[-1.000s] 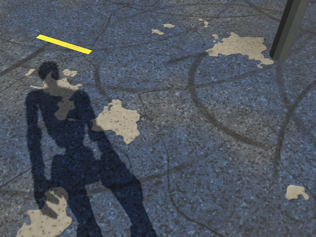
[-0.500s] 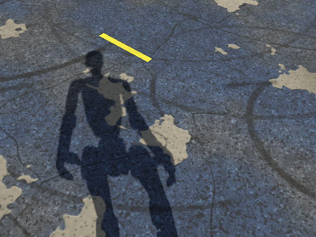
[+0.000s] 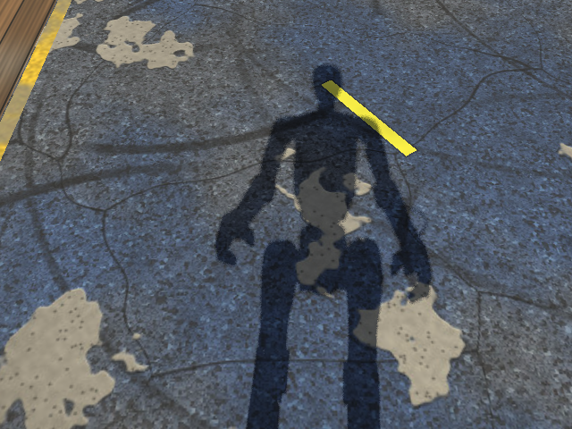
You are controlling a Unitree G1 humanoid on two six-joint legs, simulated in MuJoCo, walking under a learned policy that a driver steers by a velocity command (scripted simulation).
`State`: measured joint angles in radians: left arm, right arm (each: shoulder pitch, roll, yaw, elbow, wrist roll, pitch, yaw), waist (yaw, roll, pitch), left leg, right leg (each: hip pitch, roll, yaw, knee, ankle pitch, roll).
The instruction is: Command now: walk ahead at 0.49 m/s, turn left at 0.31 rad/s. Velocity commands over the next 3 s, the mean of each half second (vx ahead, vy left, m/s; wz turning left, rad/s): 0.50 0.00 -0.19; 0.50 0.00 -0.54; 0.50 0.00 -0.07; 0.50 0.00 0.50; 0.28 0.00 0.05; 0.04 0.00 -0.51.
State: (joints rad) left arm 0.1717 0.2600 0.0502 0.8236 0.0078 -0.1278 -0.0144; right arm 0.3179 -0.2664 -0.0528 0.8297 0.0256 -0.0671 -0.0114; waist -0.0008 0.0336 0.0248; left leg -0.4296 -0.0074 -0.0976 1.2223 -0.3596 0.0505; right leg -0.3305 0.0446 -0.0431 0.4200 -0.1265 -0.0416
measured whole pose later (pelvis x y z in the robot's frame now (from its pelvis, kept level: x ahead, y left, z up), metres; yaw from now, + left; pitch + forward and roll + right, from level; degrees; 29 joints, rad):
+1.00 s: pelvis +0.49 -0.07 +0.00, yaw -28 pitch +2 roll +0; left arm 0.23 0.28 0.07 0.69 -0.01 -0.05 -0.04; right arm 0.21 -0.29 -0.05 0.77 0.01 -0.12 -0.01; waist 0.00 0.02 0.05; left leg -0.48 0.09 -0.04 1.21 -0.35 -0.01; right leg -0.35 0.10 -0.01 0.49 -0.17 -0.11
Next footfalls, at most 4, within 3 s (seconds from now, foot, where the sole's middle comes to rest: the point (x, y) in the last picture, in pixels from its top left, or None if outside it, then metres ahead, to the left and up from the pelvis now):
0.32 left None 0.32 0.15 -0.77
0.86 right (374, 399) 0.54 -0.17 -0.77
1.38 left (354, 268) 0.90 -0.15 -0.77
1.88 right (445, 218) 1.07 -0.43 -0.77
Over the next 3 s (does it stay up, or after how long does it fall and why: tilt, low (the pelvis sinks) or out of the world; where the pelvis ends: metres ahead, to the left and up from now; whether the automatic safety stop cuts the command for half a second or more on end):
stays up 1.21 -0.35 0.01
